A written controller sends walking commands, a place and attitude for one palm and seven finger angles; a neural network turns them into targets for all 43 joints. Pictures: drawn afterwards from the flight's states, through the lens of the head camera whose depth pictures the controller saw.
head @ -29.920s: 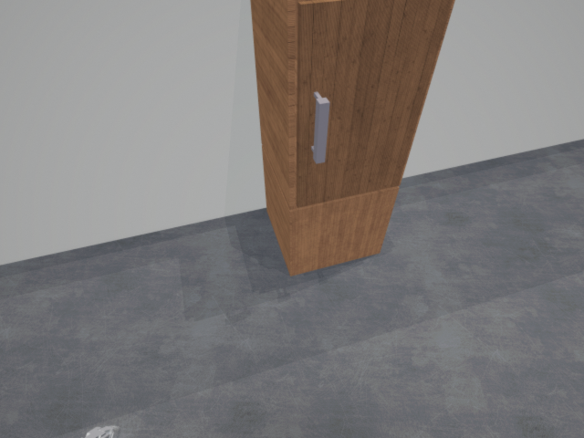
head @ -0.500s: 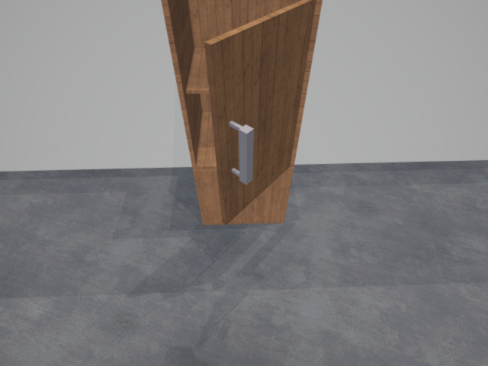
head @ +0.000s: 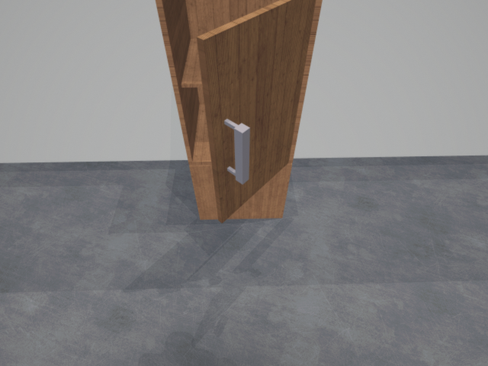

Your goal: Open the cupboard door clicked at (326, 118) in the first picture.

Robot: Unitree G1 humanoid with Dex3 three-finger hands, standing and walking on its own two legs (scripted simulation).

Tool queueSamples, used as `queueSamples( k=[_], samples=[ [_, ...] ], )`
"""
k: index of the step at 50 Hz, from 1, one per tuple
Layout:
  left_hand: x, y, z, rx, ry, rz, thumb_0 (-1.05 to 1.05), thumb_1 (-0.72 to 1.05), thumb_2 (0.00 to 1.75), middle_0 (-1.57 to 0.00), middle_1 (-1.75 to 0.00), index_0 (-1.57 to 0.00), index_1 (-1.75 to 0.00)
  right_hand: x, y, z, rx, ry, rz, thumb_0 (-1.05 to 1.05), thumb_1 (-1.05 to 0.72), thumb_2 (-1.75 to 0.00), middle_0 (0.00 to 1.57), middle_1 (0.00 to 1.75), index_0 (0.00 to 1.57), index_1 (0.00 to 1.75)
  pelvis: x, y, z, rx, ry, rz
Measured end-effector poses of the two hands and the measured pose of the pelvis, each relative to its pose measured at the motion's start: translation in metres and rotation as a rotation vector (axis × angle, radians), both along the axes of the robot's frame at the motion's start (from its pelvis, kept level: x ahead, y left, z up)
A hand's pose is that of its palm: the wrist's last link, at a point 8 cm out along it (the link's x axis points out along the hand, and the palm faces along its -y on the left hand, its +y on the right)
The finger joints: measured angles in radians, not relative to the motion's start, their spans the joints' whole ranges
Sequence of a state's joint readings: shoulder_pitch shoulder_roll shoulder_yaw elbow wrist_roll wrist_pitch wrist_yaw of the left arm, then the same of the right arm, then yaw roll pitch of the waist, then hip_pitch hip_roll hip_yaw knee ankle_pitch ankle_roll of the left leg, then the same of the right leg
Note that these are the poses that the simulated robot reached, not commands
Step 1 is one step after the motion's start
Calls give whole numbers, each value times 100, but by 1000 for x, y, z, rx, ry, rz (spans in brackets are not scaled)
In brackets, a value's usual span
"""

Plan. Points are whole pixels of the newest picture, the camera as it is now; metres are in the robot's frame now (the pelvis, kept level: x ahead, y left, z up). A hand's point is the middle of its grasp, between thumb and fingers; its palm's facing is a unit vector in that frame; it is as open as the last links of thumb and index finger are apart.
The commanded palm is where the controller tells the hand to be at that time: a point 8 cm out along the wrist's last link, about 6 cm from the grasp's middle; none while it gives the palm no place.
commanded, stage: look to check the result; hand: left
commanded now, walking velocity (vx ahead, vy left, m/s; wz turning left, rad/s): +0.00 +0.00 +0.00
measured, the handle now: (235, 152) +0.60 +0.06 -0.04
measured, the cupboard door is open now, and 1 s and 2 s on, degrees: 47 47 47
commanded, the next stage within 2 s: walk to a spot facing it in 0.20 s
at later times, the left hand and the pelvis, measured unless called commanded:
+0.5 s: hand out of the picture +0.00 +0.16 -0.18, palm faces +0.01 -0.98 -0.18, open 7.4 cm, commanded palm none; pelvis +0.01 -0.01 +0.00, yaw -3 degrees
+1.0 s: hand out of the picture +0.10 +0.15 -0.16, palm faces -0.26 -0.92 -0.30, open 7.4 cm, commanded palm none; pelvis +0.00 -0.04 +0.00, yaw -20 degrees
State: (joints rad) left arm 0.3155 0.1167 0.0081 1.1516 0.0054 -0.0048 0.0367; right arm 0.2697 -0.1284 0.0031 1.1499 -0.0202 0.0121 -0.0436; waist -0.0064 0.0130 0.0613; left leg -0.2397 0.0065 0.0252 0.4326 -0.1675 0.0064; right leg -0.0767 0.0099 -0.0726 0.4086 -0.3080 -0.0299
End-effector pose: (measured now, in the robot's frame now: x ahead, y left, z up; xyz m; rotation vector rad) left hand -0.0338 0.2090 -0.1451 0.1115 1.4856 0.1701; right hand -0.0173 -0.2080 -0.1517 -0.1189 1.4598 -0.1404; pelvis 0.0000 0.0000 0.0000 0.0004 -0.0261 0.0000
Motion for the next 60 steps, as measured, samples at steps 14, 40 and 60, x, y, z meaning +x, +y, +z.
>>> queueSamples(
  k=[14, 40, 60],
  samples=[
    [18, -6, -1, -6, -22, -10, 0, 91, 90, -19, -30, -20, -30, 20, -13, 2, -23, -23, 8, 1, -92, -90, 20, 30, 20, 30, 10, -5, 1, 4, 2, -4],
    [119, 11, 5, 118, -157, -240, 0, 91, 90, -19, -30, -20, -30, 7, -65, -23, -60, -122, -188, 0, -91, -90, 20, 30, 20, 30, -4, -29, -21, 34, 35, -225],
    [171, -23, 9, 46, -142, -442, 0, 90, 89, -20, -30, -21, -30, 71, -96, 28, -155, -357, -352, 1, -91, -90, 20, 30, 20, 30, 19, -28, -1, 33, 56, -470]
  ],
)
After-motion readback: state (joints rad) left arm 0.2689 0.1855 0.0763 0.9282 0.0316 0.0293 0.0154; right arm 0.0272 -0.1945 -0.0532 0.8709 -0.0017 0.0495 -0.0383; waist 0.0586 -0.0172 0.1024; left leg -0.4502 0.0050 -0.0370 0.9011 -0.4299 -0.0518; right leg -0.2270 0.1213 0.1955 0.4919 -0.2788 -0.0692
